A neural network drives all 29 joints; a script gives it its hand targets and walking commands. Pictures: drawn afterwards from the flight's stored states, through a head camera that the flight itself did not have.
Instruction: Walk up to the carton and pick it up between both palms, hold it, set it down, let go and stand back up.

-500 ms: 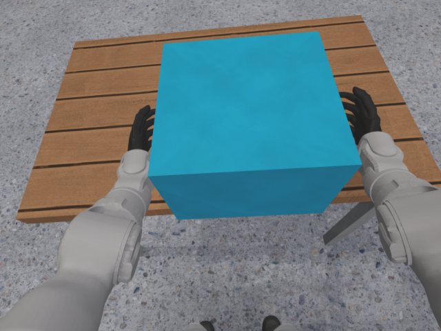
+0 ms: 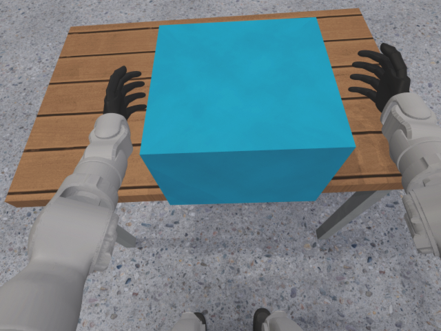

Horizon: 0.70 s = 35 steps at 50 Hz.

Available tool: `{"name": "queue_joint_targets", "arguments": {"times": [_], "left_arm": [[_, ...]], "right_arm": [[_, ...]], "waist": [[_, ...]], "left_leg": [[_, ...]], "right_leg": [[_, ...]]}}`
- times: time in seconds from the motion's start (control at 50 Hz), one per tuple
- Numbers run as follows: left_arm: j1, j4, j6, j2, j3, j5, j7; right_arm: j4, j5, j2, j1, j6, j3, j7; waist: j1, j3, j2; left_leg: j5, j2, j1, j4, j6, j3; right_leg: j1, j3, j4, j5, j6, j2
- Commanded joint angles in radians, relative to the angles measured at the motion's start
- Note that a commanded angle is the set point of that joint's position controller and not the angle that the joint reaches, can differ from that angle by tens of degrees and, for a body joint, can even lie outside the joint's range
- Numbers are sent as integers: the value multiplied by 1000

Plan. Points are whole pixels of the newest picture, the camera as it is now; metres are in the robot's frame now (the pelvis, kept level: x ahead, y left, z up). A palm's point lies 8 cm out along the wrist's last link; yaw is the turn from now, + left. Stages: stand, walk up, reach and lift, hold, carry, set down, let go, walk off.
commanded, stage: set down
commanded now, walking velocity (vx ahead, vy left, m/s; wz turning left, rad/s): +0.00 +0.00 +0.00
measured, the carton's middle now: (239, 115) +0.51 +0.00 +0.03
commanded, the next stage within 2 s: none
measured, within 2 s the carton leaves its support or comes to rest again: neither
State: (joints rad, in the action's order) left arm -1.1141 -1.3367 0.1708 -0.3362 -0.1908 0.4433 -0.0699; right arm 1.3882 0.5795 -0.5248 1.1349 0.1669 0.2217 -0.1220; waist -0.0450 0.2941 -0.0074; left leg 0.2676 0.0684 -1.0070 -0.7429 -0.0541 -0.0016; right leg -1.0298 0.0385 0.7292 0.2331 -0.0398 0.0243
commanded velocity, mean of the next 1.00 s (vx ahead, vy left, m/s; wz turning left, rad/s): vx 0.00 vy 0.00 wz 0.00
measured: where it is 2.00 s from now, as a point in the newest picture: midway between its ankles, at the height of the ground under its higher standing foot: outside the picture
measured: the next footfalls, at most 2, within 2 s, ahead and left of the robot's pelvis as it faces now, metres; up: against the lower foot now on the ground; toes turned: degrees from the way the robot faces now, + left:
none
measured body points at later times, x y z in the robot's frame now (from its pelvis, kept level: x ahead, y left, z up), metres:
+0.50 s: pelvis +0.01 +0.01 +0.03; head +0.09 +0.01 +0.48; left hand +0.49 +0.24 +0.17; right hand +0.49 -0.28 +0.20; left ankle +0.02 +0.15 -0.69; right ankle +0.04 -0.09 -0.69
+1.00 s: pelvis +0.02 +0.01 +0.04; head +0.07 +0.00 +0.49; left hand +0.43 +0.23 +0.12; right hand +0.43 -0.28 +0.12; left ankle +0.02 +0.15 -0.69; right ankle +0.04 -0.09 -0.69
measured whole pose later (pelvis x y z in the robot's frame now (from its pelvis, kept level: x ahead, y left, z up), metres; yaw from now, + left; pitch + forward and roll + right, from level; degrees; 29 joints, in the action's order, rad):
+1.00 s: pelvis +0.02 +0.01 +0.04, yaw +0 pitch +12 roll +0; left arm -0.63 -0.77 -0.10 -0.31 0.01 0.27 -0.06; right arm 0.98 0.47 -0.54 0.67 0.05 0.07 -0.11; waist -0.01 0.12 0.02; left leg 0.19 0.05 -0.46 -0.44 -0.05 0.00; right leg -0.48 0.02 0.42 0.15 -0.03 0.03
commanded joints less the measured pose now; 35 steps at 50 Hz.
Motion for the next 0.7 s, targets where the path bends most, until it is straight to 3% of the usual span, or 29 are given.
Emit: {"name": "queue_joint_targets", "arguments": {"times": [0.0,0.08,0.1,0.18,0.24,0.3,0.4,0.46,0.52,0.56,0.68], "left_arm": [[-483,192,9,-210,55,-35,-13],[-520,298,-60,-223,85,-61,-33],[-520,315,-84,-215,83,-63,-38],[-506,270,-180,-175,60,-56,-37],[-525,289,-204,-180,48,-47,-31],[-507,251,-216,-182,40,-36,-18],[-483,219,-208,-181,36,-52,1],[-429,302,-198,-187,77,-81,5],[-391,365,-200,-194,118,-111,10],[-295,423,-205,-171,143,-143,9],[-171,666,-217,-181,222,-181,2]], "right_arm": [[-155,-5,-252,461,32,-52,9],[-173,15,-308,485,7,-71,4],[-169,17,-327,481,-4,-75,-2],[-61,9,-344,481,-71,-62,-31],[-81,13,-332,493,-98,-56,-47],[-84,33,-303,487,-125,-18,-60],[-78,50,-274,447,-140,8,-66],[-136,51,-268,387,-125,4,-58],[-185,39,-275,360,-111,-22,-42],[-201,24,-284,276,-95,-39,-32],[-417,-55,-313,178,-58,-158,7]], "waist": [[8,827,-67],[0,832,-10],[13,826,2],[27,619,-13],[21,604,-13],[5,554,-48],[-13,480,-44],[-16,534,-50],[-21,544,-37],[-13,531,-31],[26,587,-34]], "left_leg": [[-296,-76,257,44,29,-45],[-407,-66,459,78,-1,-38],[-442,-60,535,82,-10,-29],[-403,-40,675,136,-10,-3],[-377,-43,665,164,2,-3],[-344,-47,602,193,26,0],[-268,-51,537,233,45,-3],[-322,-57,550,227,44,-5],[-324,-57,562,233,41,-11],[-372,-60,617,236,31,-10],[-398,-70,696,246,28,-17]], "right_leg": [[702,-27,-14,-508,119,23],[642,6,-73,-541,104,50],[610,16,-92,-546,93,57],[493,30,-192,-397,72,61],[523,23,-214,-386,77,54],[597,3,-226,-399,84,39],[653,-15,-237,-357,89,21],[716,-16,-226,-441,97,27],[748,-15,-228,-444,99,28],[775,-14,-239,-478,96,33],[835,-13,-253,-512,94,42]]}}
